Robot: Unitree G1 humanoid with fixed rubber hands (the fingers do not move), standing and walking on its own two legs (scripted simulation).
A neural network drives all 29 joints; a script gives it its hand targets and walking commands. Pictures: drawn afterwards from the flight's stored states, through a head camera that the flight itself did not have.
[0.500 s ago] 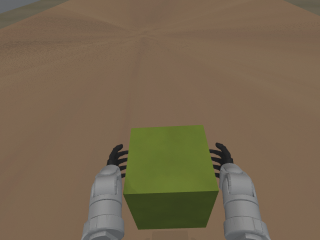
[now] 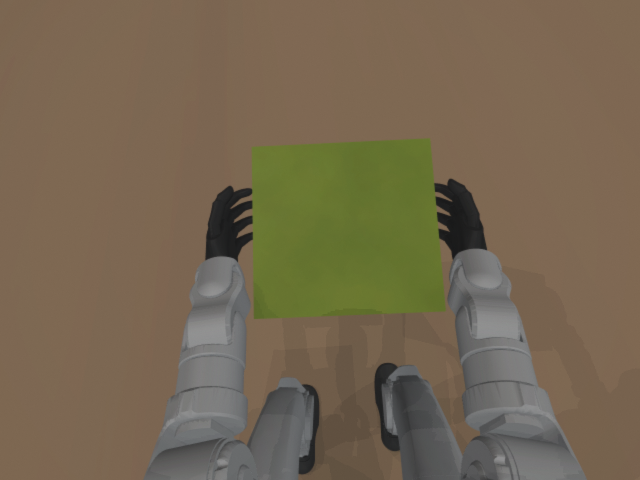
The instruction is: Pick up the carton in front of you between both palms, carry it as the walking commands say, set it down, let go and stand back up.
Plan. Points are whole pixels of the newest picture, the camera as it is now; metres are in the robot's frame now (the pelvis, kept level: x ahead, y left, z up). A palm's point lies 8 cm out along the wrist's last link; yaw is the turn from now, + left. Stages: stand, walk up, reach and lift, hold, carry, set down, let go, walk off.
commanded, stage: set down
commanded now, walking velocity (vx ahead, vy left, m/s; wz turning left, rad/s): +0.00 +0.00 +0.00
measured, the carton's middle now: (341, 243) +0.42 +0.00 -0.16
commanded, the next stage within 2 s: none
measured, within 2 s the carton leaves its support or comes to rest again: rests again in 1.56 s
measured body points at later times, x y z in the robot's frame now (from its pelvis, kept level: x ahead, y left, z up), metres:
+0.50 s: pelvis -0.02 -0.01 -0.13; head +0.26 -0.03 +0.22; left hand +0.47 +0.14 -0.22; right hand +0.47 -0.16 -0.23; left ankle +0.04 +0.11 -0.65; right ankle +0.08 -0.12 -0.65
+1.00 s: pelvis -0.04 -0.01 -0.24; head +0.32 -0.04 +0.03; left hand +0.51 +0.14 -0.38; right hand +0.52 -0.17 -0.39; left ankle +0.04 +0.11 -0.65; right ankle +0.08 -0.12 -0.65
